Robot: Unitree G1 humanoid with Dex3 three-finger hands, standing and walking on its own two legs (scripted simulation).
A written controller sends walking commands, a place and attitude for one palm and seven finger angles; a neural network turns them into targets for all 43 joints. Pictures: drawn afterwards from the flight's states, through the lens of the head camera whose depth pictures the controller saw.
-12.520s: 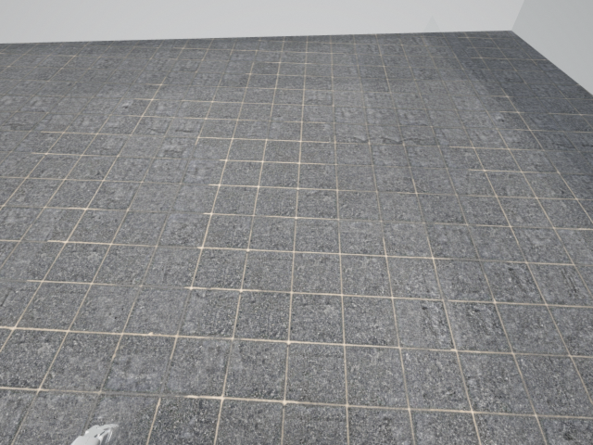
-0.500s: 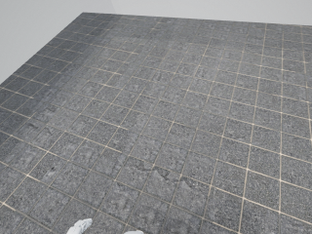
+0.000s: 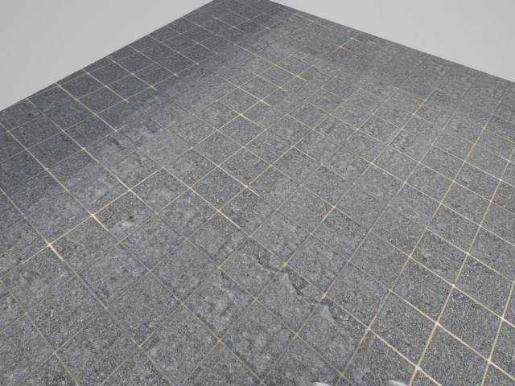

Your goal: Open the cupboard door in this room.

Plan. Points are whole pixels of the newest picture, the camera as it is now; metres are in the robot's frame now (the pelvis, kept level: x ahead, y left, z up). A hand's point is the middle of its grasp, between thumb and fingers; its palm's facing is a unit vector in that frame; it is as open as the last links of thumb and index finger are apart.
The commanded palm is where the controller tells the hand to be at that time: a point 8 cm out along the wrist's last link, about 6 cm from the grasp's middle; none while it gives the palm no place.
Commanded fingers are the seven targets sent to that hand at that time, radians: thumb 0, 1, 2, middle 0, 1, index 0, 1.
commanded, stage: turn or walk to find it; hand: left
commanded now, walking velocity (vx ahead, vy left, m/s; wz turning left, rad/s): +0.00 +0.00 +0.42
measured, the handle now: out of the picture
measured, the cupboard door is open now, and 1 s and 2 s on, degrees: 0 0 0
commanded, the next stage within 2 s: none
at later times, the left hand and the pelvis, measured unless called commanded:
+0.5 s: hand out of the picture +0.05 +0.16 -0.13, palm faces +0.21 -0.94 -0.29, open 7.3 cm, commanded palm none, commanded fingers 0.00 0.90 0.90 -0.20 -0.30 -0.20 -0.30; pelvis -0.02 -0.05 +0.01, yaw +13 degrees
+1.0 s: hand out of the picture -0.14 +0.18 -0.18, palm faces +0.48 -0.84 -0.26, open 7.3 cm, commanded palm none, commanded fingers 0.00 0.90 0.90 -0.20 -0.30 -0.20 -0.30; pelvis -0.05 -0.02 +0.00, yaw +26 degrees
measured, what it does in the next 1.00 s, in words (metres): steps on the spot, turning left: right foot, then left foot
